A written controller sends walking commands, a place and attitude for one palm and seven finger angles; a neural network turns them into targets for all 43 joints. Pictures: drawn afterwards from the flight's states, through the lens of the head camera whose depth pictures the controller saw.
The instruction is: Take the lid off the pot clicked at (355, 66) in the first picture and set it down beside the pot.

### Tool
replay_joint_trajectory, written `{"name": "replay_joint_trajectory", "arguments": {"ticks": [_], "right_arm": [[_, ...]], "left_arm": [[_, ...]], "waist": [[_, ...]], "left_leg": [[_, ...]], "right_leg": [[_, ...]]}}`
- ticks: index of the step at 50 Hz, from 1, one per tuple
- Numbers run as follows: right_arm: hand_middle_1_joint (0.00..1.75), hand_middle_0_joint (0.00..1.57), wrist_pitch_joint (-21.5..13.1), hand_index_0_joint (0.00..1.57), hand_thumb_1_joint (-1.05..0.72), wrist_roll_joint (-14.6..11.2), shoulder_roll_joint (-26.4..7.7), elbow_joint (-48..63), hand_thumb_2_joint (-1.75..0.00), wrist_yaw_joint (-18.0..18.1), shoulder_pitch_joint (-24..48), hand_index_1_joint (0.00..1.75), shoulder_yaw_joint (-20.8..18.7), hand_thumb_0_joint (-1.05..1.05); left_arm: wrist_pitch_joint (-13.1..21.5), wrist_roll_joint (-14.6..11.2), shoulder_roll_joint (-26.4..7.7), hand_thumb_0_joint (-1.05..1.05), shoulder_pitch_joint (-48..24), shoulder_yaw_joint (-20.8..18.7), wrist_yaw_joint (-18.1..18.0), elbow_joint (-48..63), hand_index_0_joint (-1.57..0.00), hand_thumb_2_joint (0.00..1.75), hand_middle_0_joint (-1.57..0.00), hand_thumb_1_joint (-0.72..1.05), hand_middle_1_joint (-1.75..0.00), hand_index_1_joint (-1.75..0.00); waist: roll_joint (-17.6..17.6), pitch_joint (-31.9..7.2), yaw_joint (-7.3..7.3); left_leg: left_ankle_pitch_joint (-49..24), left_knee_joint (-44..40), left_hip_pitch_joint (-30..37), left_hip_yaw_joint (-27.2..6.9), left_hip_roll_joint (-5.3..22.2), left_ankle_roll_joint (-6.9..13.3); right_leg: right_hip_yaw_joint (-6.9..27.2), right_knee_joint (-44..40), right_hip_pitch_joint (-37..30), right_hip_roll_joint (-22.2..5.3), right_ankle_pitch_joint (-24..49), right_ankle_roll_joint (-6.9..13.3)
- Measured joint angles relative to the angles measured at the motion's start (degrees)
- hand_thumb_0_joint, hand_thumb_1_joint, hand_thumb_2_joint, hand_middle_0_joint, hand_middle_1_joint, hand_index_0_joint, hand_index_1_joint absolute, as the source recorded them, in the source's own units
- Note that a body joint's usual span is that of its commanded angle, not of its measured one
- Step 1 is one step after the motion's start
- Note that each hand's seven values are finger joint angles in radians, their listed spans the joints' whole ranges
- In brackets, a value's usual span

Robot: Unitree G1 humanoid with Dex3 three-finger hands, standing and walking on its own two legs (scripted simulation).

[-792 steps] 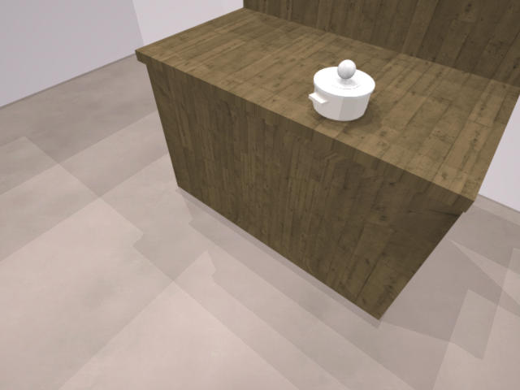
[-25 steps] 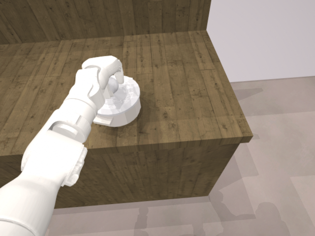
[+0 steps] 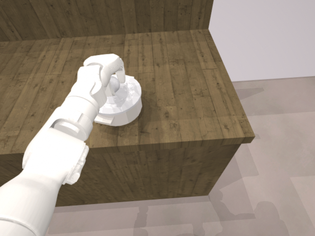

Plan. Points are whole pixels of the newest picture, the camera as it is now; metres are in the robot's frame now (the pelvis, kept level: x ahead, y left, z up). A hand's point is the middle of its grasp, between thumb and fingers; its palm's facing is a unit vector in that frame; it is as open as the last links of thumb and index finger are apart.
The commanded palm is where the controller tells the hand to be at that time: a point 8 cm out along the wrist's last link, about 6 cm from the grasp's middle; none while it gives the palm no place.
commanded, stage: close the fingers and squeeze the knob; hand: left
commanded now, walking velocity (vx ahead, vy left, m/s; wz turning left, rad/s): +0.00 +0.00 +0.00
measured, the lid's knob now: (111, 84) +0.51 +0.10 +0.09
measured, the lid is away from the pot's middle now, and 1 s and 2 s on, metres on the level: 0.01 0.01 0.02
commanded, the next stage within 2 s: lift the lid straight up in 0.28 s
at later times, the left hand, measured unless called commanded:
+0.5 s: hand (107, 85) +0.48 +0.11 +0.12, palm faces -0.36 -0.06 -0.93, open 7.7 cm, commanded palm +0.49 +0.11 +0.19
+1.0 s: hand (102, 74) +0.49 +0.11 +0.15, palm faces -0.35 -0.05 -0.94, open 7.7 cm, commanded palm +0.49 +0.11 +0.23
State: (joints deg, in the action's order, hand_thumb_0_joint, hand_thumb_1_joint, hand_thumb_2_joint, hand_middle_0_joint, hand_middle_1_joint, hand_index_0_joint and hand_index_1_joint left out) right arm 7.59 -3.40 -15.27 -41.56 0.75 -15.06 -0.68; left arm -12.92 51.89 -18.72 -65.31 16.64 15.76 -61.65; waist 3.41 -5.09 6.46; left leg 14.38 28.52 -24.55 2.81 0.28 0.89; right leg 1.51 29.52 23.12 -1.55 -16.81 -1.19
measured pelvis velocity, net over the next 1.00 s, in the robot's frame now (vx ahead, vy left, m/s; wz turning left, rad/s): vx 0.00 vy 0.00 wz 0.00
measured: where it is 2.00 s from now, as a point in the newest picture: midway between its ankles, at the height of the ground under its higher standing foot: outside the picture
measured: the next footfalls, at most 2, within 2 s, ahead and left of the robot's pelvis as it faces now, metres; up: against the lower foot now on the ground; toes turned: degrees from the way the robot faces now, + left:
none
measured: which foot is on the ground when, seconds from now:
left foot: down 0.00-1.00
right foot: down 0.00-1.00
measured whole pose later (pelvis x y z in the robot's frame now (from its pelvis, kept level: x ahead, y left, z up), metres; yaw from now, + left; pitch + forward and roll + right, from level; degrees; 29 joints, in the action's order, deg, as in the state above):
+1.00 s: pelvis +0.00 +0.00 +0.00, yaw +0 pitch +10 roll +0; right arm 3.9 -3.5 -15.9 -41.9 1.1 -16.7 -0.7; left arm -13.1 51.9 -21.2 -69.0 16.1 19.8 -61.0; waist 3.7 -4.3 6.8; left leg 13.9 27.3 -23.2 2.6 0.1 1.1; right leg 1.3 27.9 21.5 -1.7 -16.2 -1.3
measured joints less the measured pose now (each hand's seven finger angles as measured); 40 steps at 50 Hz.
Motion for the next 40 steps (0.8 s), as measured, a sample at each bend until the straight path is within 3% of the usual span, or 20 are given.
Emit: {"name": "replay_joint_trajectory", "arguments": {"ticks": [28, 40], "right_arm": [[0.3, 0.2, -1.7, 0.2, -0.91, -0.2, -0.1, -0.3, -0.9, 0.6, -1.2, 0.3, 0.0, 0.0], [0.3, 0.2, -3.7, 0.2, -0.91, -0.1, -0.1, -0.4, -0.9, 0.8, -1.5, 0.3, 0.3, 0.0]], "left_arm": [[0.5, -0.1, -0.9, 0.0, 0.1, -0.6, -0.2, -0.5, -0.6, 0.76, -0.59, 0.27, -0.97, -0.97], [0.1, 0.1, -2.2, 0.0, -2.6, -1.7, 1.7, -1.3, -0.61, 0.76, -0.6, 0.26, -0.97, -0.96]], "waist": [[0.1, 0.4, 0.7], [0.2, 0.7, 0.92]], "left_leg": [[-0.3, -0.2, 0.3, 0.2, 0.1, 0.1], [-0.4, -0.8, 0.5, 0.1, 0.0, 0.1]], "right_leg": [[0.2, -0.4, -0.2, 0.1, 0.5, -0.1], [0.1, -0.9, -0.5, 0.0, 0.5, -0.1]]}}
